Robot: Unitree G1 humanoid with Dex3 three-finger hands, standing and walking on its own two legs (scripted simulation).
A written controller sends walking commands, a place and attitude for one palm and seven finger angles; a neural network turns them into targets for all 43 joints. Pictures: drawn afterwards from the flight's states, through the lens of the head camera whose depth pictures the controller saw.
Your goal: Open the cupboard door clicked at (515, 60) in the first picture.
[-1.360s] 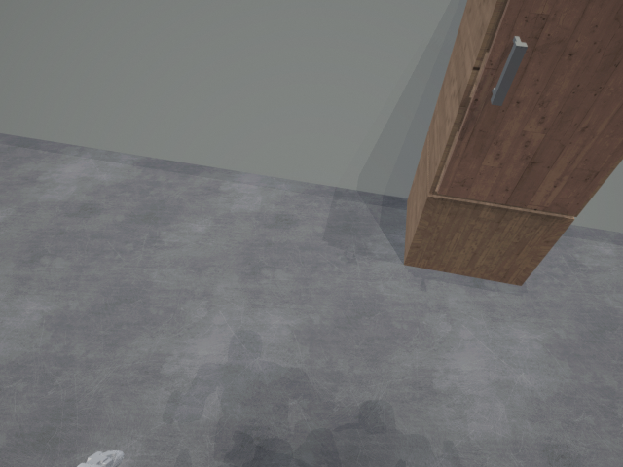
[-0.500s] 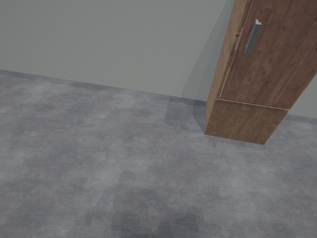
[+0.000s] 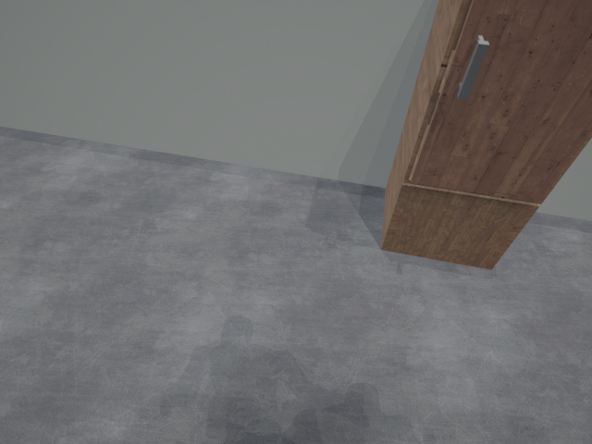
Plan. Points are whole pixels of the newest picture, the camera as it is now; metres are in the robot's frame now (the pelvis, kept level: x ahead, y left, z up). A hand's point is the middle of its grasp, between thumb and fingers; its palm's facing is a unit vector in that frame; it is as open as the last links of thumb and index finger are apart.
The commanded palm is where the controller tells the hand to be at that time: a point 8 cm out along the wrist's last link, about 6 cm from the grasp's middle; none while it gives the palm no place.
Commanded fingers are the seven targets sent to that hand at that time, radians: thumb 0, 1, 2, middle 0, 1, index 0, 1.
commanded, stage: look at it before walking up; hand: left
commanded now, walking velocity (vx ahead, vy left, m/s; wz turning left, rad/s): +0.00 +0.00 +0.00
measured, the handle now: (471, 67) +0.98 -0.39 +0.07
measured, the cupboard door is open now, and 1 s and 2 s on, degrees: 0 0 0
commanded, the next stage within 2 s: walk to a spot facing it in 0.18 s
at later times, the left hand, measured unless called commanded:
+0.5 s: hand out of the picture +0.07 +0.23 -0.17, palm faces -0.07 -0.95 -0.31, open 7.4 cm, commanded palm none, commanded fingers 0.00 0.90 0.90 -0.20 -0.30 -0.20 -0.30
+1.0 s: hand out of the picture +0.08 +0.16 -0.16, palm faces -0.25 -0.93 -0.25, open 7.4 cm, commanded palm none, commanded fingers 0.00 0.90 0.90 -0.20 -0.30 -0.20 -0.30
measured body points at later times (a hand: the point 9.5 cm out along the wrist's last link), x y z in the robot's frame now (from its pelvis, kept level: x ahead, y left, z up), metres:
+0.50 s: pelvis +0.00 +0.00 -0.01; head +0.02 +0.00 +0.44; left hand +0.08 +0.28 -0.15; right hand +0.07 -0.28 -0.14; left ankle +0.00 +0.13 -0.74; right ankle +0.00 -0.11 -0.74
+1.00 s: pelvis -0.02 -0.02 +0.00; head +0.02 -0.04 +0.44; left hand +0.09 +0.21 -0.14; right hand +0.00 -0.30 -0.15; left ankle +0.00 +0.15 -0.68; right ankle -0.01 -0.10 -0.75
